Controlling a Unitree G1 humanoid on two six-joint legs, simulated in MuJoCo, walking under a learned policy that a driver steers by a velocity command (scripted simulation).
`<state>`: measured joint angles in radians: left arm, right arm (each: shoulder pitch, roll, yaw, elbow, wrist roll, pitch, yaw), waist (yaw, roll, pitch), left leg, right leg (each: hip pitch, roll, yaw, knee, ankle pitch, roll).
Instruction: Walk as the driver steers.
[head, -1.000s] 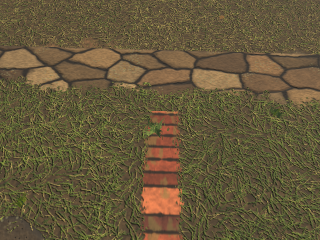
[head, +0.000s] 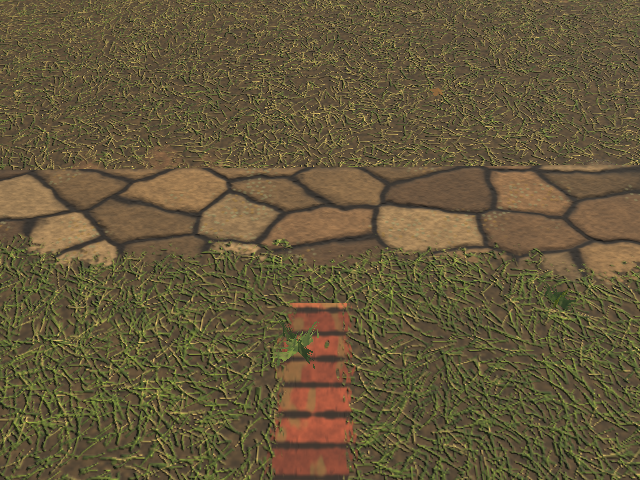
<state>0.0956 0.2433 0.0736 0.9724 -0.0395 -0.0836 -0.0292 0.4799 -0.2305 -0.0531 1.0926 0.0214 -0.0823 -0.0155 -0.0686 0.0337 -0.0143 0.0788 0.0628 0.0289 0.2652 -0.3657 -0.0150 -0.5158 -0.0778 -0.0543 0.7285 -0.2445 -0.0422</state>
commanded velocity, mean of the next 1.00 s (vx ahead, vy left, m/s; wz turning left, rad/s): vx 0.92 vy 0.00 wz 0.55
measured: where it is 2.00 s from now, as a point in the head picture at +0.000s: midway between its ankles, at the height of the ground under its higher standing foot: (187, 176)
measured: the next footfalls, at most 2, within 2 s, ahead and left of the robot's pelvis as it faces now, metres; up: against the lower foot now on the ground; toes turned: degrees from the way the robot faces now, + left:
right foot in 0.08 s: +0.16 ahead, -0.16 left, +0.00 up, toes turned -5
left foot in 0.60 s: +0.58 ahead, +0.04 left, +0.00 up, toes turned +18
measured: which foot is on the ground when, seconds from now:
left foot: down 0.00-0.10, up 0.12-0.58, down 0.60-1.00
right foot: up 0.00-0.06, down 0.08-0.60, up 0.62-1.00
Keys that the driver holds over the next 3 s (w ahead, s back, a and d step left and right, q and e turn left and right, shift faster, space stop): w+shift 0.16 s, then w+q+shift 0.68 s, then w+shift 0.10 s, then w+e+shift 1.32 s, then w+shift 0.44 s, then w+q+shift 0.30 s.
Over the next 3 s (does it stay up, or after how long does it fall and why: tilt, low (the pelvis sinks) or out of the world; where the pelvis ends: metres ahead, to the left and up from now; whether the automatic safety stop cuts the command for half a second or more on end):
stays up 2.29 -0.06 -0.03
